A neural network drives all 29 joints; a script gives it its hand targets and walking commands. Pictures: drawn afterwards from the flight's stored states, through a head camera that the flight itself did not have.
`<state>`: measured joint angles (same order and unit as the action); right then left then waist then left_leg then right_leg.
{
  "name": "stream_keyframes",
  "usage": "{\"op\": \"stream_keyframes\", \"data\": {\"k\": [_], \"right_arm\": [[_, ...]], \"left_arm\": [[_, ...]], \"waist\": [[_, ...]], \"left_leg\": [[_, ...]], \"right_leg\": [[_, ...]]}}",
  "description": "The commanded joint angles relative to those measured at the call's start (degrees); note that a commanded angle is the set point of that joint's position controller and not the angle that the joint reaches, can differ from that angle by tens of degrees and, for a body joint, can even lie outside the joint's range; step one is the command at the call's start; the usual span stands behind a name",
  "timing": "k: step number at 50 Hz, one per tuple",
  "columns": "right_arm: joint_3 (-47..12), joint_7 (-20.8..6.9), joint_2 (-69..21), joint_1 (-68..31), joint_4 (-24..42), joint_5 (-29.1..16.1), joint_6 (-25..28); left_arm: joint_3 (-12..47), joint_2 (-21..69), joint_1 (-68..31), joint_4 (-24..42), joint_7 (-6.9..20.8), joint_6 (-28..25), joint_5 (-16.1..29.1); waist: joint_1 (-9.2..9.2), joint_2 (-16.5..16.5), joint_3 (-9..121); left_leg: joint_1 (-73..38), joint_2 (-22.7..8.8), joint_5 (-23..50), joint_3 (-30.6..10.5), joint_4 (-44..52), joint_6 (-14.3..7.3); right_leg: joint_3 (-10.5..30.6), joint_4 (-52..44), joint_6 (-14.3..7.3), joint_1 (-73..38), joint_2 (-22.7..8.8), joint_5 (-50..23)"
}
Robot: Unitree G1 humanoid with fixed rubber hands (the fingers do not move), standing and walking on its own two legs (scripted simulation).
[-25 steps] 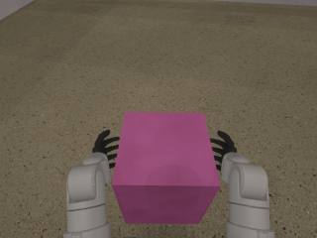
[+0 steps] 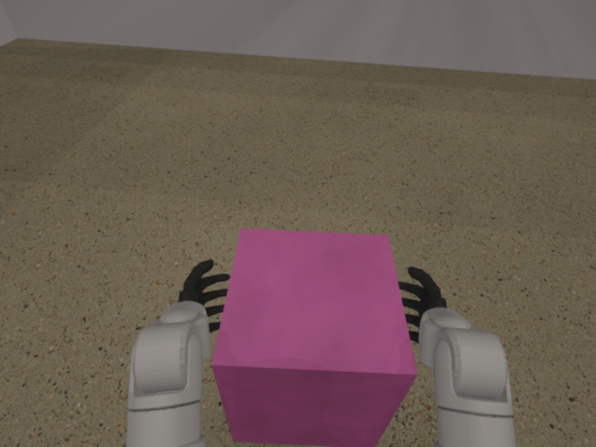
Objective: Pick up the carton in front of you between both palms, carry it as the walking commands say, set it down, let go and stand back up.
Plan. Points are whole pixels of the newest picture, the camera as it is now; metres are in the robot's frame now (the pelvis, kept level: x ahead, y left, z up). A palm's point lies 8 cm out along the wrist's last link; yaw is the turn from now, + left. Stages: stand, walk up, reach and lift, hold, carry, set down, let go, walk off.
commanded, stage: carry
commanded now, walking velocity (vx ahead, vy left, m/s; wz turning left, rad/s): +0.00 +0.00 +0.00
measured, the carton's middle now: (309, 340) +0.28 +0.00 -0.01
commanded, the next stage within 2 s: hold in 1.48 s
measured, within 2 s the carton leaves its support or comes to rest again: neither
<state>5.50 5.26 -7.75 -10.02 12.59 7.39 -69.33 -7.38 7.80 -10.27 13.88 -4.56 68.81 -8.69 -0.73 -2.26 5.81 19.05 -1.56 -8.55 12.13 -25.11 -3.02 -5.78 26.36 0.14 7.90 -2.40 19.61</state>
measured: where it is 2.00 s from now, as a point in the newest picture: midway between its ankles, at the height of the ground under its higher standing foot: outside the picture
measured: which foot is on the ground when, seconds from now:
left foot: down 0.00-1.00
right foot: down 0.00-1.00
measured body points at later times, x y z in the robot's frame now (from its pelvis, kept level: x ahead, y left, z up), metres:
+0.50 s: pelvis +0.04 -0.02 -0.01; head +0.02 -0.02 +0.44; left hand +0.33 +0.13 +0.03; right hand +0.32 -0.17 +0.03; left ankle +0.05 +0.10 -0.74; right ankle -0.08 -0.10 -0.73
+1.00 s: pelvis -0.01 -0.01 -0.01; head -0.05 -0.01 +0.44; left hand +0.29 +0.14 +0.03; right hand +0.29 -0.16 +0.03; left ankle +0.05 +0.10 -0.74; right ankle -0.08 -0.10 -0.74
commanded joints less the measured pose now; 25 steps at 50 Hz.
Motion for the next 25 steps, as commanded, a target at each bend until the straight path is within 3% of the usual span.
{"op": "stream_keyframes", "data": {"k": [1,4,6,9,12,15,19,25], "right_arm": [[-40.1,-15.9,-54.3,-28.7,3.6,-23.7,3.6],[-38.8,-15.8,-51.4,-22.9,-1.9,-20.6,5.1],[-38.1,-15.8,-50.9,-23.1,-4.2,-18.9,7.1],[-38.6,-16.0,-52.1,-27.0,-3.1,-18.7,10.6],[-39.2,-15.9,-52.2,-29.2,-1.1,-19.1,13.3],[-37.9,-15.7,-50.5,-27.6,-2.7,-17.8,15.4],[-33.5,-15.6,-47.8,-23.8,-8.3,-13.5,19.7],[-28.0,-16.0,-47.9,-27.3,-15.3,-8.5,28.1]], "left_arm": [[42.9,54.5,-27.0,1.2,15.1,-1.9,24.3],[39.9,51.3,-19.9,-5.7,15.2,-3.7,21.2],[37.8,50.2,-19.0,-8.4,15.6,-5.9,19.1],[37.1,51.8,-21.2,-9.1,16.3,-9.6,18.3],[38.1,52.5,-24.2,-6.3,16.3,-12.3,19.2],[37.9,51.0,-24.0,-6.5,15.7,-14.5,18.5],[34.3,48.3,-21.4,-11.1,15.1,-18.8,14.3],[28.7,48.6,-23.1,-18.9,15.3,-26.9,8.9]], "waist": [[0.58,4.7,18.1],[0.83,1.5,18.0],[0.87,-1.6,16.7],[1.0,-3.0,14.2],[1.06,-2.2,13.2],[1.05,0.0,14.6],[0.99,1.9,17.5],[0.91,0.9,15.8]], "left_leg": [[-15.9,-8.7,29.1,-8.3,-4.0,0.5],[-12.7,-8.3,33.0,-7.3,-8.0,-0.1],[-8.9,-7.4,28.8,-6.7,-9.3,0.6],[-5.6,-5.7,21.7,-5.2,-10.5,1.6],[-6.0,-5.2,19.4,-5.0,-9.3,2.1],[-8.5,-6.1,23.9,-6.0,-9.4,1.5],[-10.2,-7.0,28.4,-6.9,-10.4,0.8],[-8.6,-6.9,23.9,-6.5,-9.9,0.8]], "right_leg": [[3.2,0.9,0.4,1.4,-6.2,-22.6],[3.7,2.4,0.5,0.5,-7.0,-35.1],[3.7,3.2,0.4,-1.3,-7.2,-43.1],[3.1,3.8,0.1,-2.0,-7.5,-50.2],[2.8,3.6,0.2,-1.4,-7.4,-49.1],[2.5,3.7,0.5,-1.1,-6.9,-44.6],[2.4,4.4,0.4,-2.8,-6.8,-42.4],[1.4,3.9,-0.4,-2.8,-6.7,-40.1]]}}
